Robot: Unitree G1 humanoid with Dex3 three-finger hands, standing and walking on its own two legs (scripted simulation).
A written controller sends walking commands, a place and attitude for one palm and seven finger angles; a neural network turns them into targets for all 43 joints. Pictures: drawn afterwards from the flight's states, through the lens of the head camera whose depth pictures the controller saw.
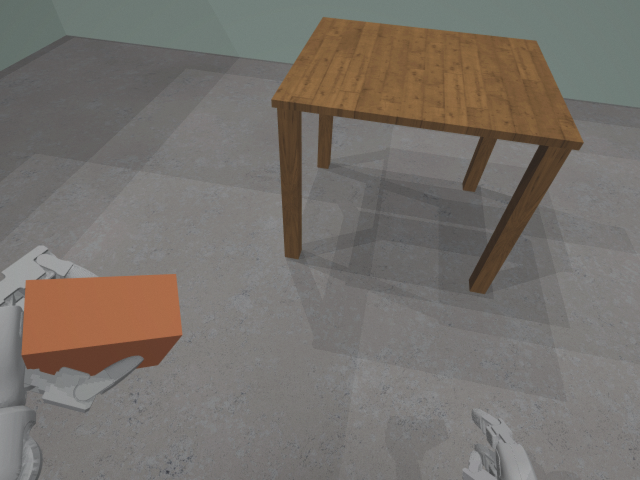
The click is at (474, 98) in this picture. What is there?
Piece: table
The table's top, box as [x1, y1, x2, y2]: [271, 17, 583, 149]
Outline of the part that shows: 271,99 272,106 572,149 579,149 583,142 536,41 323,17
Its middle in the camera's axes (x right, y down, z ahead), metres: +0.34 -0.57 +1.30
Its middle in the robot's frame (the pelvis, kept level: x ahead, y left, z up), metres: +1.37 -0.26 -0.08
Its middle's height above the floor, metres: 0.70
